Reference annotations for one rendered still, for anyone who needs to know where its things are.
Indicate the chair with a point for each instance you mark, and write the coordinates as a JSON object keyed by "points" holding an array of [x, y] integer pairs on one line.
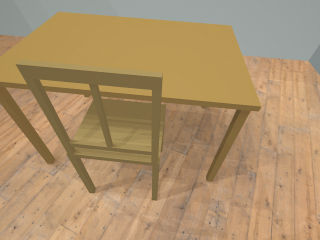
{"points": [[111, 130]]}

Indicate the table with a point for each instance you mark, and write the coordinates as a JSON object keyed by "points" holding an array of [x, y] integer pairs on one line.
{"points": [[202, 65]]}

